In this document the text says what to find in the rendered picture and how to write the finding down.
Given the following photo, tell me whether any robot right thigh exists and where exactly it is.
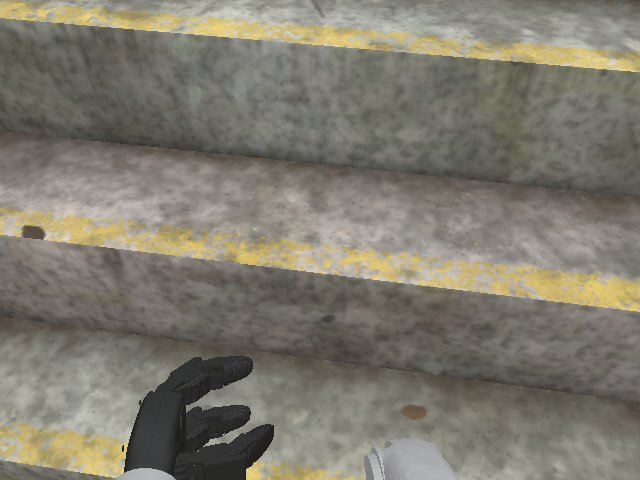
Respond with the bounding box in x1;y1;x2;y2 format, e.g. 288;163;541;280
364;437;460;480

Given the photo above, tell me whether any robot left hand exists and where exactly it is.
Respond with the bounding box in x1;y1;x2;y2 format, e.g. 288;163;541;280
122;356;274;480

